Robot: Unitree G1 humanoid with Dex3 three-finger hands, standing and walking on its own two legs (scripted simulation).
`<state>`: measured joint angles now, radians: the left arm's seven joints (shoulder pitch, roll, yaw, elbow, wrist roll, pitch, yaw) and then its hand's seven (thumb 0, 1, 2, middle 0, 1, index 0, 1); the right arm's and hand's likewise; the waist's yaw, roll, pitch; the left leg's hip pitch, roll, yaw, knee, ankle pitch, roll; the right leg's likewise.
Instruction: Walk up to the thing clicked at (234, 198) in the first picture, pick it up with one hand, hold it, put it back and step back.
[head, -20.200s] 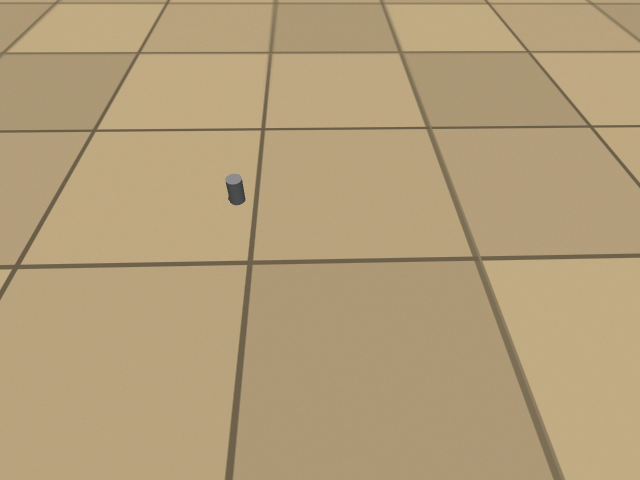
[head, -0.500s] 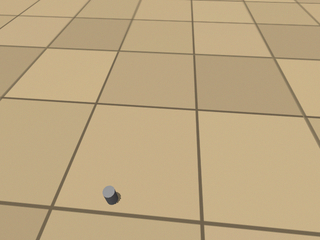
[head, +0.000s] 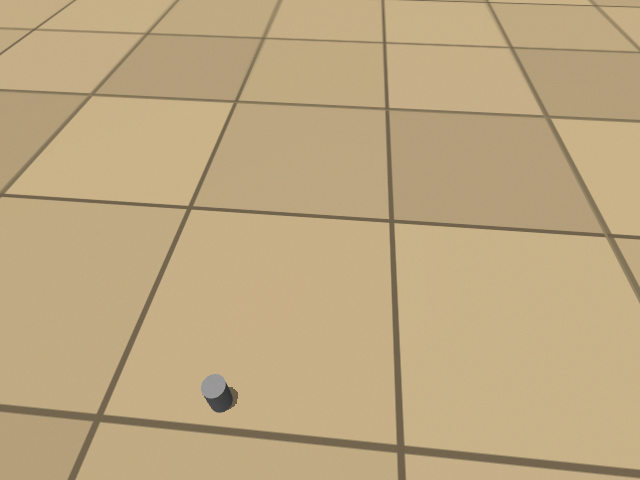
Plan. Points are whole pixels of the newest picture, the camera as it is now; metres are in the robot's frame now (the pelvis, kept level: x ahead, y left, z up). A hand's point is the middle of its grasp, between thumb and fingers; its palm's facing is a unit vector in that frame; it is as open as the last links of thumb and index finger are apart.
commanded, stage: stand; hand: left
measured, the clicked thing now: (217, 393) +0.48 +0.30 -0.72
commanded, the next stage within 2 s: walk up in 1.46 s
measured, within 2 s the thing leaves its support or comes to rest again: neither
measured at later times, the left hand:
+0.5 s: hand out of the picture +0.08 +0.26 -0.15, palm faces +0.00 -0.94 -0.35, open 7.4 cm
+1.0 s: hand out of the picture +0.09 +0.26 -0.15, palm faces +0.00 -0.94 -0.34, open 7.4 cm
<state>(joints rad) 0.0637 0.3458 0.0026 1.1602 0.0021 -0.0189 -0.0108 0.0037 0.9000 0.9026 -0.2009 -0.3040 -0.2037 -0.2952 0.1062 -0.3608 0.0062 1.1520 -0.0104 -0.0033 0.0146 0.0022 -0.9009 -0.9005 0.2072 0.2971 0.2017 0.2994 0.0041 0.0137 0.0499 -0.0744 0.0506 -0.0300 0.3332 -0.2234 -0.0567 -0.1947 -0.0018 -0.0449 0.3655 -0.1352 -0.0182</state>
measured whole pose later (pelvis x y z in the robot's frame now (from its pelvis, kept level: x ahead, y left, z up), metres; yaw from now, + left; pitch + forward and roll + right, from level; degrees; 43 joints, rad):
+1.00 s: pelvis +0.01 +0.00 +0.00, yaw +0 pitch -2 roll +0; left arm 0.07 0.34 0.01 1.16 0.00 -0.01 -0.01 0.00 0.90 0.90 -0.20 -0.30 -0.20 -0.30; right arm 0.13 -0.36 0.01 1.13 -0.01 0.00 0.01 0.00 -0.90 -0.90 0.21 0.30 0.20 0.30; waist 0.01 0.02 0.05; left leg -0.06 0.05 -0.03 0.33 -0.24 -0.05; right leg -0.18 0.00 -0.05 0.37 -0.16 -0.01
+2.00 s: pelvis +0.06 +0.10 -0.02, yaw +1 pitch -1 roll +0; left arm 0.16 0.39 0.04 1.05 0.00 0.01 0.01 0.00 0.90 0.90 -0.20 -0.30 -0.20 -0.29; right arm 0.17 -0.35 -0.03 0.99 -0.02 0.00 0.02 0.00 -0.90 -0.90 0.21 0.30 0.21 0.30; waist 0.00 0.00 0.12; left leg -0.24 0.03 0.02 0.60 -0.33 -0.01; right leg -0.22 0.01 0.01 0.56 -0.31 -0.01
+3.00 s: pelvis +0.06 +0.09 +0.00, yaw -3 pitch -3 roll +0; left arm 0.12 0.36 0.04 1.07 0.01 0.03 -0.02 0.00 0.90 0.90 -0.20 -0.30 -0.20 -0.30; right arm 0.13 -0.36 -0.02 1.08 -0.01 -0.01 0.00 0.00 -0.90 -0.90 0.21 0.30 0.20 0.30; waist -0.01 -0.01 0.07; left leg -0.10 0.06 0.08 0.37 -0.22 -0.03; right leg -0.13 0.04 0.06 0.40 -0.21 -0.02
